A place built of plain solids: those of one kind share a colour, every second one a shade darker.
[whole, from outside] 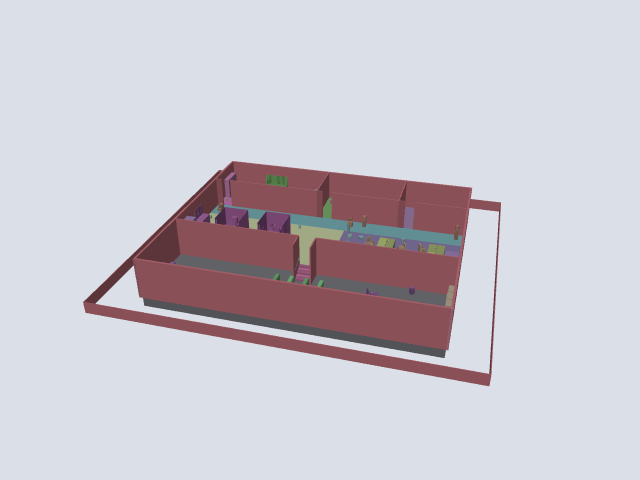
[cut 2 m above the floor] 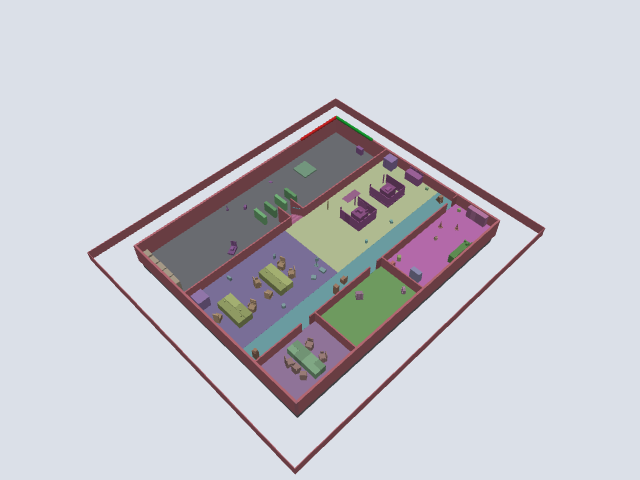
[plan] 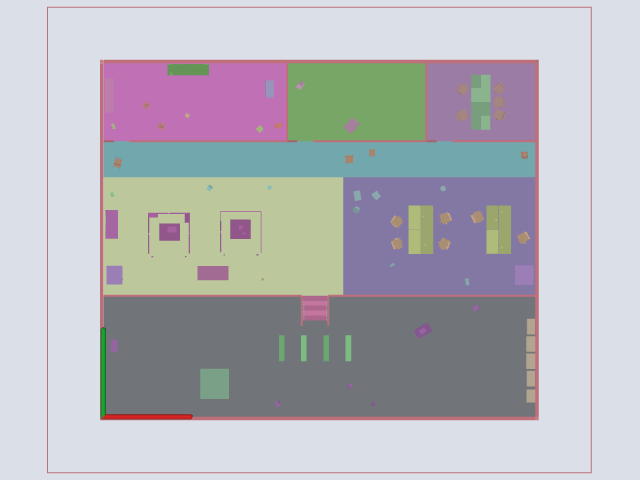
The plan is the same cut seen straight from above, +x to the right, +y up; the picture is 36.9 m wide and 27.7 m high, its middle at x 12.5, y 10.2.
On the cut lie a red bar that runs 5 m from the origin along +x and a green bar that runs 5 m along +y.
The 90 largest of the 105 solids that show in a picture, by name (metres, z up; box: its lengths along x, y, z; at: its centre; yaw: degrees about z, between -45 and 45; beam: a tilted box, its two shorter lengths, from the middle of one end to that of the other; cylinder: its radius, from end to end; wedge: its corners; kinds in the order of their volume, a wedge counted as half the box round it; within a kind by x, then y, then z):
{
 "wall_1": {"box": [0.06, 26.93, 1.05], "at": [-3.23, 10.2, 0.47]},
 "wall_2": {"box": [0.2, 20.41, 3.74], "at": [-0.1, 10.2, 1.82]},
 "wall_3": {"box": [0.6, 0.12, 3.74], "at": [0.3, 15.89, 1.82]},
 "wall_4": {"box": [11.45, 0.12, 3.74], "at": [5.73, 6.98, 1.82]},
 "wall_5": {"box": [9.09, 0.12, 3.74], "at": [6.05, 15.89, 1.82]},
 "wall_6": {"box": [0.12, 4.51, 3.74], "at": [10.59, 18.15, 1.82]},
 "wall_7": {"box": [0.6, 0.12, 3.74], "at": [10.89, 15.89, 1.82]},
 "wall_8": {"box": [0.12, 1.73, 3.74], "at": [11.45, 6.11, 1.82]},
 "wall_9": {"box": [31.44, 0.06, 1.05], "at": [12.46, -3.23, 0.47]},
 "wall_10": {"box": [24.92, 0.2, 3.74], "at": [12.46, -0.1, 1.82]},
 "wall_11": {"box": [24.92, 0.2, 3.74], "at": [12.46, 20.51, 1.82]},
 "wall_12": {"box": [31.44, 0.06, 1.05], "at": [12.46, 23.64, 0.47]},
 "wall_13": {"box": [0.12, 1.73, 3.74], "at": [12.98, 6.11, 1.82]},
 "wall_14": {"box": [6.55, 0.12, 3.74], "at": [15.36, 15.89, 1.82]},
 "wall_15": {"box": [0.12, 4.51, 3.74], "at": [18.64, 18.15, 1.82]},
 "wall_16": {"box": [0.6, 0.12, 3.74], "at": [18.94, 15.89, 1.82]},
 "wall_17": {"box": [11.94, 0.12, 3.74], "at": [18.95, 6.98, 1.82]},
 "wall_18": {"box": [4.78, 0.12, 3.74], "at": [22.53, 15.89, 1.82]},
 "wall_19": {"box": [0.2, 20.41, 3.74], "at": [25.02, 10.2, 1.82]},
 "wall_20": {"box": [0.06, 26.93, 1.05], "at": [28.15, 10.2, 0.47]},
 "cells_1": {"box": [13.84, 6.84, 0.87], "at": [6.92, 10.4, 0.39]},
 "desks_1": {"box": [11.08, 6.84, 0.87], "at": [19.38, 10.4, 0.39]},
 "walkway_1": {"box": [24.92, 2.08, 0.87], "at": [12.46, 14.86, 0.39]},
 "workshop_1": {"box": [10.59, 4.51, 0.87], "at": [5.3, 18.15, 0.39]},
 "quiet_1": {"box": [8.05, 4.51, 0.87], "at": [14.61, 18.15, 0.39]},
 "meeting_1": {"box": [6.28, 4.51, 0.87], "at": [21.78, 18.15, 0.39]},
 "phone_booth_1": {"box": [0.91, 1.09, 2.34], "at": [0.63, 8.18, 1.94]},
 "phone_booth_2": {"box": [0.93, 1.09, 2.34], "at": [0.64, 8.18, 1.94]},
 "phone_booth_3": {"box": [1.07, 1.14, 2.34], "at": [24.29, 8.18, 1.94]},
 "phone_booth_4": {"box": [1.06, 1.14, 2.34], "at": [24.29, 8.18, 1.94]},
 "desk_desks_1": {"box": [0.7, 1.4, 0.79], "at": [17.96, 10.1, 1.17]},
 "desk_desks_2": {"box": [0.7, 1.4, 0.8], "at": [17.96, 11.5, 1.17]},
 "desk_desks_3": {"box": [0.7, 1.4, 0.8], "at": [18.68, 10.1, 1.17]},
 "desk_desks_4": {"box": [0.7, 1.4, 0.8], "at": [18.68, 11.5, 1.17]},
 "desk_desks_5": {"box": [0.7, 1.4, 0.8], "at": [22.46, 10.1, 1.17]},
 "desk_desks_6": {"box": [0.7, 1.4, 0.79], "at": [22.46, 11.5, 1.17]},
 "desk_desks_7": {"box": [0.7, 1.4, 0.8], "at": [23.18, 10.1, 1.17]},
 "desk_desks_8": {"box": [0.7, 1.4, 0.8], "at": [23.18, 11.5, 1.17]},
 "cell_cells_1": {"box": [0.04, 2.34, 2.09], "at": [2.62, 10.56, 1.82]},
 "cell_cells_2": {"box": [2.34, 0.04, 2.09], "at": [3.79, 11.74, 1.82]},
 "cell_cells_3": {"box": [1.2, 1.0, 1.07], "at": [3.83, 10.65, 1.31]},
 "cell_cells_4": {"box": [0.53, 0.35, 1.67], "at": [3.96, 10.8, 1.61]},
 "cell_cells_5": {"box": [0.04, 2.34, 2.09], "at": [4.96, 10.56, 1.82]},
 "cell_cells_6": {"box": [0.045, 2.34, 2.14], "at": [6.76, 10.67, 1.84]},
 "cell_cells_7": {"box": [1.18, 1.12, 0.95], "at": [7.91, 10.82, 1.25]},
 "cell_cells_8": {"box": [2.34, 0.045, 2.14], "at": [7.93, 11.84, 1.84]},
 "cell_cells_9": {"box": [0.045, 2.34, 2.14], "at": [9.1, 10.67, 1.84]},
 "lockers_1": {"box": [0.52, 0.76, 1.85], "at": [24.67, 1.2, 0.88]},
 "lockers_2": {"box": [0.47, 0.9, 1.85], "at": [24.67, 2.2, 0.88]},
 "lockers_3": {"box": [0.52, 0.9, 1.85], "at": [24.67, 3.2, 0.88]},
 "lockers_4": {"box": [0.52, 0.9, 1.85], "at": [24.67, 4.2, 0.88]},
 "lockers_5": {"box": [0.45, 0.9, 1.85], "at": [24.68, 5.2, 0.88]},
 "meeting_table_meeting_1": {"box": [0.56, 0.81, 0.79], "at": [21.5, 16.96, 1.16]},
 "meeting_table_meeting_2": {"box": [0.56, 0.78, 0.79], "at": [21.5, 19.35, 1.16]},
 "meeting_table_meeting_3": {"box": [1.11, 0.8, 0.79], "at": [21.78, 17.77, 1.16]},
 "meeting_table_meeting_4": {"box": [1.11, 0.8, 0.79], "at": [21.78, 18.57, 1.16]},
 "meeting_table_meeting_5": {"box": [0.55, 0.81, 0.79], "at": [22.06, 16.96, 1.16]},
 "meeting_table_meeting_6": {"box": [0.55, 0.78, 0.79], "at": [22.06, 19.35, 1.16]},
 "gates_1": {"box": [0.32, 1.51, 1.1], "at": [10.29, 3.95, 0.5]},
 "gates_2": {"box": [0.33, 1.51, 1.1], "at": [11.56, 3.95, 0.5]},
 "gates_3": {"box": [0.33, 1.51, 1.1], "at": [12.86, 3.95, 0.5]},
 "gates_4": {"box": [0.33, 1.51, 1.1], "at": [14.14, 3.95, 0.5]},
 "shelf_workshop_1": {"box": [0.51, 2.0, 2.07], "at": [0.35, 18.55, 1.81]},
 "bench_workshop_1": {"box": [2.4, 0.65, 0.97], "at": [4.9, 20.04, 1.26]},
 "workbench_1": {"box": [0.7, 1.67, 0.99], "at": [0.5, 11.1, 1.27]},
 "steps_1": {"box": [1.53, 0.29, 0.38], "at": [12.21, 5.99, 0.14]},
 "steps_2": {"box": [1.53, 0.29, 0.54], "at": [12.21, 6.27, 0.22]},
 "steps_3": {"box": [1.53, 0.29, 0.71], "at": [12.21, 6.56, 0.3]},
 "steps_4": {"box": [1.53, 0.29, 0.87], "at": [12.21, 6.85, 0.39]},
 "chair_desks_1": {"box": [0.5, 0.47, 0.53], "at": [16.96, 11.24, 1.03], "yaw": -33.5},
 "chair_desks_2": {"box": [0.45, 0.53, 0.56], "at": [17.0, 10.0, 1.05], "yaw": 18.9},
 "chair_desks_3": {"box": [0.45, 0.47, 0.54], "at": [19.63, 9.98, 1.04], "yaw": -21.4},
 "chair_desks_4": {"box": [0.5, 0.53, 0.51], "at": [19.71, 11.44, 1.03], "yaw": 21.0},
 "chair_desks_5": {"box": [0.5, 0.53, 0.5], "at": [21.64, 11.55, 1.02], "yaw": 24.0},
 "chair_desks_6": {"box": [0.53, 0.53, 0.53], "at": [24.21, 10.31, 1.04], "yaw": 28.9},
 "meeting_chair_meeting_1": {"box": [0.53, 0.53, 0.55], "at": [20.74, 17.42, 1.05], "yaw": 28.9},
 "meeting_chair_meeting_2": {"box": [0.5, 0.5, 0.53], "at": [20.75, 18.88, 1.04], "yaw": -33.7},
 "meeting_chair_meeting_3": {"box": [0.5, 0.53, 0.55], "at": [22.8, 18.14, 1.04], "yaw": -1.8},
 "meeting_chair_meeting_4": {"box": [0.45, 0.53, 0.49], "at": [22.82, 18.91, 1.02], "yaw": 42.4},
 "meeting_chair_meeting_5": {"box": [0.5, 0.53, 0.5], "at": [22.83, 17.41, 1.02], "yaw": -21.1},
 "chest_workshop_1": {"box": [0.45, 0.95, 1.34], "at": [9.61, 18.93, 1.44]},
 "onway_lane_1": {"box": [1.65, 1.75, 0.19], "at": [6.42, 1.9, 0.04]},
 "wall_corner_1": {"box": [0.2, 0.2, 3.74], "at": [-0.1, -0.1, 1.82]},
 "wall_corner_2": {"box": [0.2, 0.2, 3.74], "at": [25.02, -0.1, 1.82]},
 "wall_corner_3": {"box": [0.2, 0.2, 3.74], "at": [25.02, 20.51, 1.82]},
 "clutter_room_lobby_1": {"box": [0.37, 0.75, 0.79], "at": [0.62, 4.09, 0.35], "yaw": -2.2},
 "clutter_room_lobby_2": {"box": [0.95, 0.59, 0.24], "at": [18.44, 4.96, 0.07], "yaw": 30.0},
 "clutter_room_walkway_1": {"box": [0.34, 0.4, 1.14], "at": [15.51, 15.23, 1.34], "yaw": 3.4},
 "clutter_room_walkway_2": {"box": [0.35, 0.39, 1.0], "at": [24.31, 15.09, 1.27], "yaw": 1.5},
 "clutter_room_quiet_1": {"box": [0.6, 0.78, 0.24], "at": [14.33, 16.8, 0.89], "yaw": -40.7}
}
